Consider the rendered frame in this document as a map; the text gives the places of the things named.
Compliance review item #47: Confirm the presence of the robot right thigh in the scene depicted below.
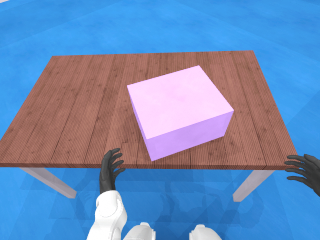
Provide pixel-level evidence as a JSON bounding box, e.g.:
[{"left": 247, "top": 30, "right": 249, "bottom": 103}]
[{"left": 189, "top": 227, "right": 222, "bottom": 240}]

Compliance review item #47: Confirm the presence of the table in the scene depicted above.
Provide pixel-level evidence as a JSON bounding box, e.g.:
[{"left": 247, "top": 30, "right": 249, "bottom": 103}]
[{"left": 0, "top": 50, "right": 301, "bottom": 202}]

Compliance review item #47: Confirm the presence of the right robot shin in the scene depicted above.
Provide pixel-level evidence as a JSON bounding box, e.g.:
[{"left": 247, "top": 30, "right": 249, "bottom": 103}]
[{"left": 195, "top": 224, "right": 205, "bottom": 229}]

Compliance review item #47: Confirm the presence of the robot left forearm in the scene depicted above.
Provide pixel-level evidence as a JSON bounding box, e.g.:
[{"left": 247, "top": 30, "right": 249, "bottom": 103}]
[{"left": 86, "top": 190, "right": 127, "bottom": 240}]

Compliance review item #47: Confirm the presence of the right robot hand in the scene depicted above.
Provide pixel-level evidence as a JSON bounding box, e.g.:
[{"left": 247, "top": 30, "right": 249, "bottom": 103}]
[{"left": 284, "top": 154, "right": 320, "bottom": 197}]

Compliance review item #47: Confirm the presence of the carton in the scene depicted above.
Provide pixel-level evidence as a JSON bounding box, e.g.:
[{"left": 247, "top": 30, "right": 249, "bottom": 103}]
[{"left": 127, "top": 65, "right": 234, "bottom": 161}]

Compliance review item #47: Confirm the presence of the left robot hand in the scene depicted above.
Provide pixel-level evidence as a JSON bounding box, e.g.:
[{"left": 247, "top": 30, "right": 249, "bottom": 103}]
[{"left": 99, "top": 148, "right": 126, "bottom": 195}]

